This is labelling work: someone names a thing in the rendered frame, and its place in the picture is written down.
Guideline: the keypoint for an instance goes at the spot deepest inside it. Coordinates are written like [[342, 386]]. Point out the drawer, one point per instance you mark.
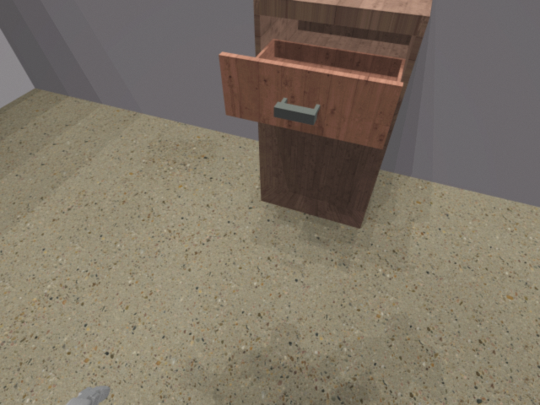
[[357, 92]]

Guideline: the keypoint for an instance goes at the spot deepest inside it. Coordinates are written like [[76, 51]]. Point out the left robot hand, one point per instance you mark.
[[91, 396]]

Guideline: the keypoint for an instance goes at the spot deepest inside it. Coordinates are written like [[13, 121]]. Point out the cabinet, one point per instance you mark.
[[326, 177]]

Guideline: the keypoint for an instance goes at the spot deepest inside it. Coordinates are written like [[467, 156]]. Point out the handle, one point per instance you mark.
[[296, 113]]

